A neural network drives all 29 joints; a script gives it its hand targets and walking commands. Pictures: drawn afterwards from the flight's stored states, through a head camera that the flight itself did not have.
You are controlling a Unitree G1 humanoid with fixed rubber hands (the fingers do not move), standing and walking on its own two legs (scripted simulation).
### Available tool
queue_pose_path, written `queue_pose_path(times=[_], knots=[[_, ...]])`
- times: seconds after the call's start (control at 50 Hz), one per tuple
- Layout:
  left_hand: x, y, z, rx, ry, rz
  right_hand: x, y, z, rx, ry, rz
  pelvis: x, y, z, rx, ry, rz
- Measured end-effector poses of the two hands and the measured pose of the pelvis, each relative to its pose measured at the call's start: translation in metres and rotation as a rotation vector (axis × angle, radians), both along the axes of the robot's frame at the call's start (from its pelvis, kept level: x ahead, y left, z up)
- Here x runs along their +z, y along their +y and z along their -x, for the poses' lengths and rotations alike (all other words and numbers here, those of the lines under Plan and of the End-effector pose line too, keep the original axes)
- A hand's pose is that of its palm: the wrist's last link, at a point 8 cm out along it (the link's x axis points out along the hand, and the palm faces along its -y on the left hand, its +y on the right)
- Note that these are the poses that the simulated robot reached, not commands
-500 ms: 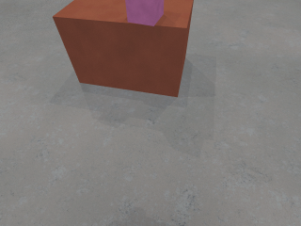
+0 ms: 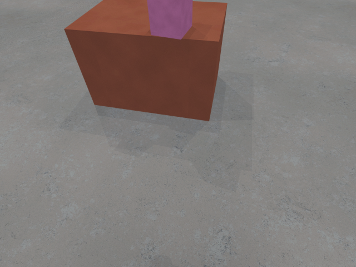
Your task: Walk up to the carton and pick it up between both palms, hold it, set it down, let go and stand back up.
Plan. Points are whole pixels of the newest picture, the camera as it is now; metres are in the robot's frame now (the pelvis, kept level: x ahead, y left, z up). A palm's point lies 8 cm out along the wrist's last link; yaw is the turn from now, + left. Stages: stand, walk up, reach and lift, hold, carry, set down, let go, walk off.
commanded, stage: stand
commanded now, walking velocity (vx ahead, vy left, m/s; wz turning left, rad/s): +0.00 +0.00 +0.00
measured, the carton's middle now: (171, 9) +1.46 +0.12 +0.01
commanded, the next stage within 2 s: walk up in 0.20 s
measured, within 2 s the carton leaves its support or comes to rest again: neither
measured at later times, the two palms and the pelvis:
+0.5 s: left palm out of the picture -0.03 +0.20 -0.15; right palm out of the picture -0.03 -0.21 -0.15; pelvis -0.01 +0.00 +0.00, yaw +1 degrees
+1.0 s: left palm (63, 249) +0.19 +0.34 -0.15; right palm out of the picture +0.02 -0.12 -0.11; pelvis +0.13 +0.10 +0.00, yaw +4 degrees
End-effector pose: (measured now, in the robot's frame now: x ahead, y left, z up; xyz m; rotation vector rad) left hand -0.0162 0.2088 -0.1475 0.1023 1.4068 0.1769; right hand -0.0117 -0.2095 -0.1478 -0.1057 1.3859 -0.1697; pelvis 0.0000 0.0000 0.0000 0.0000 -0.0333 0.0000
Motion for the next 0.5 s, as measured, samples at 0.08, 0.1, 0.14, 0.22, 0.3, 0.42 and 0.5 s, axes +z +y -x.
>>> queue_pose_path(times=[0.08, 0.1, 0.14, 0.22, 0.3, 0.42, 0.5], knots=[[-0.001, -0.005, 0.014, 0.005, 0.029, 0.014, 0.000, 0.003, 0.015, -0.001, 0.043, -0.008, 0.000, 0.001, 0.004, 0.001, 0.001, -0.002], [-0.001, -0.006, 0.018, 0.004, 0.039, 0.018, 0.000, 0.002, 0.019, -0.003, 0.053, -0.006, 0.000, 0.001, 0.006, -0.001, 0.000, -0.001], [0.000, -0.007, 0.024, 0.001, 0.059, 0.023, 0.000, 0.002, 0.026, -0.005, 0.071, -0.003, 0.001, 0.001, 0.008, -0.002, 0.001, -0.001], [0.000, -0.005, 0.033, 0.001, 0.088, 0.018, 0.001, 0.003, 0.039, -0.013, 0.103, -0.008, 0.001, 0.001, 0.011, 0.000, 0.010, -0.002], [-0.001, -0.006, 0.034, -0.003, 0.089, 0.021, 0.002, 0.004, 0.042, -0.016, 0.108, -0.009, 0.001, 0.000, 0.012, 0.000, 0.013, -0.002], [-0.003, -0.013, 0.026, 0.004, 0.060, 0.037, 0.001, 0.004, 0.033, 0.000, 0.082, -0.008, 0.000, -0.001, 0.009, 0.004, 0.014, -0.002], [-0.001, -0.005, 0.018, 0.031, 0.011, 0.019, -0.001, -0.001, 0.019, 0.010, 0.048, -0.016, -0.002, 0.001, 0.011, 0.018, 0.032, 0.004]])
